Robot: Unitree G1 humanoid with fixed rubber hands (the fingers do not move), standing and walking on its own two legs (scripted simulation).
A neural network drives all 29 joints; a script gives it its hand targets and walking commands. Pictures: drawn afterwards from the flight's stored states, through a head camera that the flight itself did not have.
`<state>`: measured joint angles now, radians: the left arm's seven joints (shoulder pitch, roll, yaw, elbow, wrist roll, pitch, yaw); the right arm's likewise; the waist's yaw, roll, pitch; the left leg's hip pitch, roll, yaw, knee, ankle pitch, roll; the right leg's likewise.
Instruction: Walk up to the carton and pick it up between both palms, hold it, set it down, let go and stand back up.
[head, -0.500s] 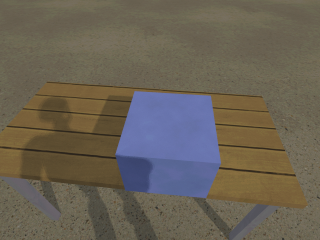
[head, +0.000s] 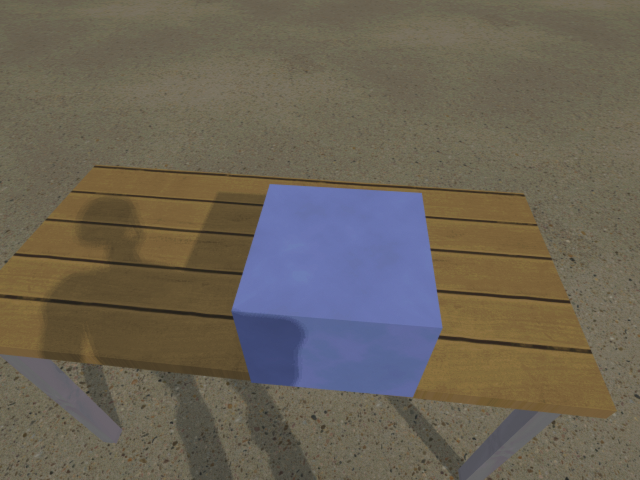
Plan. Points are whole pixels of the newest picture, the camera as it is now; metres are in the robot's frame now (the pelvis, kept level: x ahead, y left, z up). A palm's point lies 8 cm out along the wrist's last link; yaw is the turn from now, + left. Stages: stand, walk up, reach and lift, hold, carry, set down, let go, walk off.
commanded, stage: stand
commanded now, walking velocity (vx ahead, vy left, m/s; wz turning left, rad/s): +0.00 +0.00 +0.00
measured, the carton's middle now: (338, 286) +0.45 +0.00 -0.03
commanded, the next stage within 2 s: none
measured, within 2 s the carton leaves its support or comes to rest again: neither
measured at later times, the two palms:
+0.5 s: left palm out of the picture +0.04 +0.27 -0.12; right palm out of the picture +0.04 -0.27 -0.12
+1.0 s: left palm out of the picture +0.04 +0.27 -0.12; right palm out of the picture +0.03 -0.27 -0.12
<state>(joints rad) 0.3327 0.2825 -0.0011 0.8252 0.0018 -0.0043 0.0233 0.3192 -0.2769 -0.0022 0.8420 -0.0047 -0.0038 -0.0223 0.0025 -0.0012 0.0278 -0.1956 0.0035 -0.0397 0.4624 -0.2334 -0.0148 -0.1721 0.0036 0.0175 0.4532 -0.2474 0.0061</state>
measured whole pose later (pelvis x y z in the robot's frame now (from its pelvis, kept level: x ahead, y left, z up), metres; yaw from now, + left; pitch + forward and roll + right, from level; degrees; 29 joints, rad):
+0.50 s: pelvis +0.00 +0.00 +0.00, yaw -1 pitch -2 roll +0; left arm 0.34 0.28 0.00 0.85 0.00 -0.01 0.03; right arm 0.31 -0.27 0.00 0.87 -0.01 -0.01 -0.02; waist 0.00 -0.01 0.03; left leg -0.19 0.01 -0.03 0.45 -0.23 -0.02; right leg -0.17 0.00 0.03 0.45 -0.24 0.01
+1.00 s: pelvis +0.00 +0.00 +0.00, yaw +0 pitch -2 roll +0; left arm 0.34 0.28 0.00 0.88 0.00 -0.01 0.03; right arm 0.33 -0.27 0.00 0.91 0.00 -0.01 -0.03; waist 0.00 -0.01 0.03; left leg -0.19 0.01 -0.03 0.44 -0.23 -0.02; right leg -0.17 0.00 0.03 0.44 -0.24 0.01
